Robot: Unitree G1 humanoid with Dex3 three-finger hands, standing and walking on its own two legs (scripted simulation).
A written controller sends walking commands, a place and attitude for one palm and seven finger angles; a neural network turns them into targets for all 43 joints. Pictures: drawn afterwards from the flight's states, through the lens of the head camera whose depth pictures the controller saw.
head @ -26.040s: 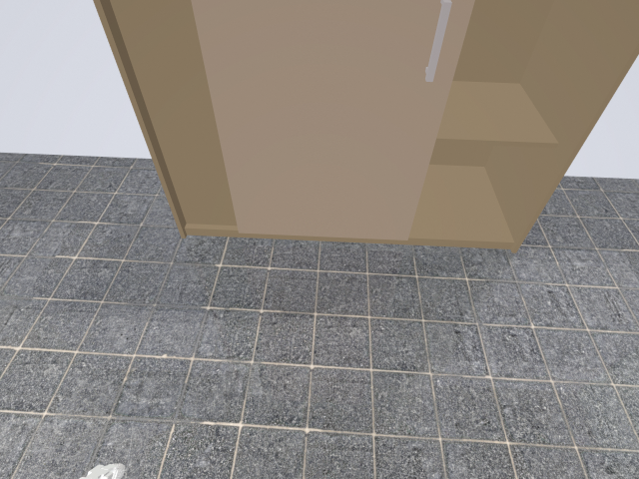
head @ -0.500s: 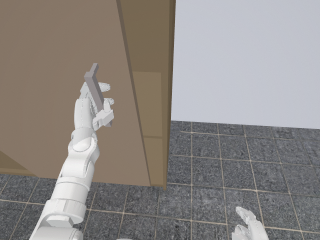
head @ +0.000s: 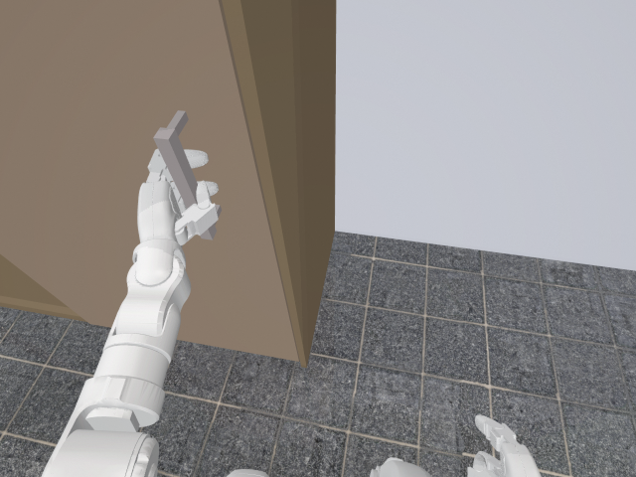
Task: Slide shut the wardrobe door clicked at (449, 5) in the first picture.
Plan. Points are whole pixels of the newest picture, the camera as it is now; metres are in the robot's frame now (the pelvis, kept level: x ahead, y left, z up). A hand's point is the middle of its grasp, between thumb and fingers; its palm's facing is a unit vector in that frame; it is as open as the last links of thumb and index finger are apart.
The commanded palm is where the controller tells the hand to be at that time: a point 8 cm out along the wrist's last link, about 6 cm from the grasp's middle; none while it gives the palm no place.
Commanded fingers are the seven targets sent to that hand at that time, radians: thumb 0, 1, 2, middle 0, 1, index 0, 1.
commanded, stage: step sideways, sliding the door along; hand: left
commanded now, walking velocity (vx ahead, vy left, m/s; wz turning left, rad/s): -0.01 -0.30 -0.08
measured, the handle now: (195, 181) +0.43 +0.24 +0.09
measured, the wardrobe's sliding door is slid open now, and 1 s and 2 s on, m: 0.00 0.00 0.00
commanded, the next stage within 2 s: stop walking and hold the door there in 0.56 s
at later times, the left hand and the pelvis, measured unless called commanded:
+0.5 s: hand (217, 203) +0.40 +0.20 +0.10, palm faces +0.55 -0.82 -0.14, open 6.7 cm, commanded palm +0.35 +0.16 +0.10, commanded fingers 0.00 0.90 0.90 -0.45 -1.40 -0.45 -1.40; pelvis +0.05 -0.08 +0.02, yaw +0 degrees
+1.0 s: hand (207, 209) +0.39 +0.21 +0.09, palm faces +0.54 -0.76 -0.36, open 6.4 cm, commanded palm +0.35 +0.22 +0.09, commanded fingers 0.00 0.90 0.90 -0.45 -1.40 -0.45 -1.40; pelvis +0.08 -0.11 -0.01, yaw -6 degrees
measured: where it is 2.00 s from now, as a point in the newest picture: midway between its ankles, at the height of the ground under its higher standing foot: outside the picture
